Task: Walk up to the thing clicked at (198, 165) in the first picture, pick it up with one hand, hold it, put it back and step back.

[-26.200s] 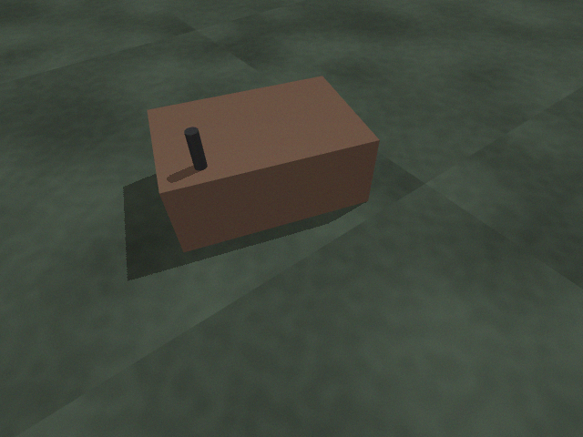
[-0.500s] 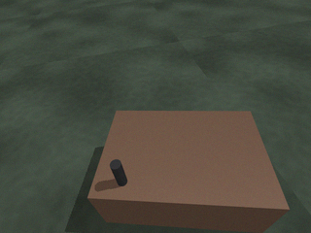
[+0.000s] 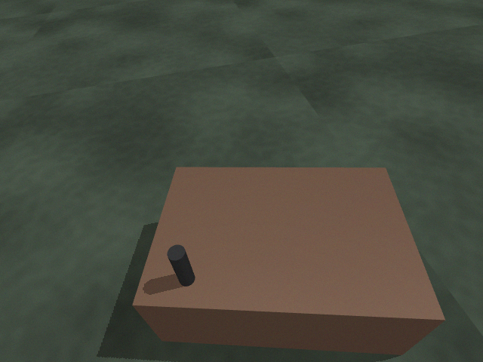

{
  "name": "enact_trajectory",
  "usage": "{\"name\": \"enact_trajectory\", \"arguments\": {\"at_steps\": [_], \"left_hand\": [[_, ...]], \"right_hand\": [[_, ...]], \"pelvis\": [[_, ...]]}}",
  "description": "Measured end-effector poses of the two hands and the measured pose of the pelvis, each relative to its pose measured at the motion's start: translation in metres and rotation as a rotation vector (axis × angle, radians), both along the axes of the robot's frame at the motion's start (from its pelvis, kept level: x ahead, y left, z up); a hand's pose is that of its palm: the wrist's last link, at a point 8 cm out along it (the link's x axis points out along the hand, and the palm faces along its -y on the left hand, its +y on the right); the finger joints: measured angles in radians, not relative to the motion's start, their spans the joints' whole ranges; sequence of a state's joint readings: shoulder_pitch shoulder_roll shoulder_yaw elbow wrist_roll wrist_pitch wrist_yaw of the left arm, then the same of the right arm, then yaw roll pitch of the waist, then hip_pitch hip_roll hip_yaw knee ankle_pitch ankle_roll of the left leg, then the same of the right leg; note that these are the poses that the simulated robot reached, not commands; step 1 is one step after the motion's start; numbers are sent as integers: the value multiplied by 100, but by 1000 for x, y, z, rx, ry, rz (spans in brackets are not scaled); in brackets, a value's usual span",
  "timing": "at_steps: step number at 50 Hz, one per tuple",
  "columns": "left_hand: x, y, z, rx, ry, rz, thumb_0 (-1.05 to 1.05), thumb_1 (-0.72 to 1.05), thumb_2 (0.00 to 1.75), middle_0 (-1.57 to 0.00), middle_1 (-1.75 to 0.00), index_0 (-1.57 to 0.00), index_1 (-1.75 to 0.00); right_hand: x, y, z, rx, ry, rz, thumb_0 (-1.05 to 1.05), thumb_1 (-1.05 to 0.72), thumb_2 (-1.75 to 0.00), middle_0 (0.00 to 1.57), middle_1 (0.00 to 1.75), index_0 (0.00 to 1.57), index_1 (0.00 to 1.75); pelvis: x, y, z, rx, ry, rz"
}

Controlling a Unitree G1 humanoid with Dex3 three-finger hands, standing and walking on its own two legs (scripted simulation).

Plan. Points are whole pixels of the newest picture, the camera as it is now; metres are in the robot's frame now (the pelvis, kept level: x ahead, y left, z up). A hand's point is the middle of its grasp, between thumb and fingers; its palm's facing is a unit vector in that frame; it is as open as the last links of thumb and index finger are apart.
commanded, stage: home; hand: left
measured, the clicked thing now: (182, 266) +0.48 +0.23 -0.34
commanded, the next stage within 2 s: stand in 0.18 s
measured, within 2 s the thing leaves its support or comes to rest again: neither
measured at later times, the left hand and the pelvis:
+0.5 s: hand out of the picture +0.10 +0.25 -0.15, palm faces -0.01 -0.93 -0.36, open 15.1 cm; pelvis +0.02 +0.00 +0.00, yaw -1 degrees
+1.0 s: hand out of the picture +0.10 +0.25 -0.15, palm faces -0.01 -0.94 -0.35, open 7.5 cm; pelvis +0.02 +0.00 +0.00, yaw -1 degrees
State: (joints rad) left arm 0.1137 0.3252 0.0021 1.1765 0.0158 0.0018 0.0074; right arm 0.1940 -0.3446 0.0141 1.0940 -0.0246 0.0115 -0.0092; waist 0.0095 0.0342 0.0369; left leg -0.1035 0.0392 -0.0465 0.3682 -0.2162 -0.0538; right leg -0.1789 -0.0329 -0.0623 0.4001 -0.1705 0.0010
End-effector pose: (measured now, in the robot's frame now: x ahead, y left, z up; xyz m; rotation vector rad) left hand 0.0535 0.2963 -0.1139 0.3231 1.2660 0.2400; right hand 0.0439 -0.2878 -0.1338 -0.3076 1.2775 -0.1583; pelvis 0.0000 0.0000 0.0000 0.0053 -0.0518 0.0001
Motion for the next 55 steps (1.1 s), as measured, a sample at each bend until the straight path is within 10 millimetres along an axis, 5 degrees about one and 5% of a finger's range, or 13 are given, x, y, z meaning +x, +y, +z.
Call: {"name": "enact_trajectory", "arguments": {"at_steps": [19, 32, 40, 55], "left_hand": [[26, 0, 0, -9, -10, -13, 0, -50, 9, -9, -10, -9, -9], [41, 1, 2, -12, -30, -21, 0, 23, 70, -19, -28, -20, -28], [42, 1, 2, -11, -29, -23, 0, 71, 85, -20, -30, -21, -30], [42, 0, 1, -17, -28, -28, 1, 90, 89, -20, -30, -21, -30]], "right_hand": [[28, -2, 5, -12, -24, -4, 0, -91, -90, 21, 30, 20, 30], [38, -2, 7, -14, -36, -3, 0, -91, -90, 20, 30, 20, 30], [36, -3, 7, -13, -25, -10, 0, -91, -90, 21, 30, 20, 30], [32, -5, 9, -14, -24, -22, 0, -91, -90, 20, 30, 20, 30]], "pelvis": [[15, 2, 2, -2, 13, -9], [19, 3, 2, -3, 18, -12], [21, 3, 2, -3, 19, -12], [21, 2, 3, -3, 18, -18]]}}
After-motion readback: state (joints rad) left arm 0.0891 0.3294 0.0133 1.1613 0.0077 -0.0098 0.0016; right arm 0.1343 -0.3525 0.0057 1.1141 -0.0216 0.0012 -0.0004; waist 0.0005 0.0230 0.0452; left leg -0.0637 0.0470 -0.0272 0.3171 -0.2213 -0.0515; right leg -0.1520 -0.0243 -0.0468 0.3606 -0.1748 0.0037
